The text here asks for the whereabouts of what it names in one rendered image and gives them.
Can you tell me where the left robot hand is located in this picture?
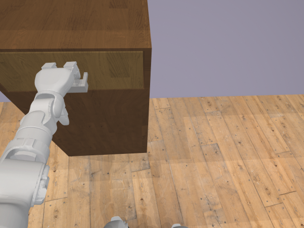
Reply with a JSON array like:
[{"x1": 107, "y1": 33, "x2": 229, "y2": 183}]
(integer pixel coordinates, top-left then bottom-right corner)
[{"x1": 35, "y1": 61, "x2": 81, "y2": 125}]

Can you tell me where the drawer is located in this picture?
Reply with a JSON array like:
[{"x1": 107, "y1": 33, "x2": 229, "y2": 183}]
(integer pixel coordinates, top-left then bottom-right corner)
[{"x1": 0, "y1": 51, "x2": 143, "y2": 91}]

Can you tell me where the robot left upper arm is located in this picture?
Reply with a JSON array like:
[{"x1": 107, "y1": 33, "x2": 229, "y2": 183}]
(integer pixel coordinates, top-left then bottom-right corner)
[{"x1": 0, "y1": 158, "x2": 50, "y2": 228}]

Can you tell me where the cabinet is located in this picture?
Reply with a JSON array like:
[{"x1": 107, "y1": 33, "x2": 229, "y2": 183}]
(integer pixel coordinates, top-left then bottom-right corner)
[{"x1": 0, "y1": 0, "x2": 152, "y2": 156}]

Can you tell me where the left robot shin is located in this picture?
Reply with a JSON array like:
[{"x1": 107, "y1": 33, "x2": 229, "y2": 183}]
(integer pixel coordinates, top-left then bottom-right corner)
[{"x1": 111, "y1": 216, "x2": 122, "y2": 221}]

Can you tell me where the robot left forearm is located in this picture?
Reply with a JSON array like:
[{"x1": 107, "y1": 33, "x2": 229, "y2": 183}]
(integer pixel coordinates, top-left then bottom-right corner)
[{"x1": 0, "y1": 90, "x2": 64, "y2": 165}]

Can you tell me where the handle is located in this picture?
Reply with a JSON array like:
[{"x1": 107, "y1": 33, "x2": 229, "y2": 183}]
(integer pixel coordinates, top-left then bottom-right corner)
[{"x1": 68, "y1": 72, "x2": 88, "y2": 93}]

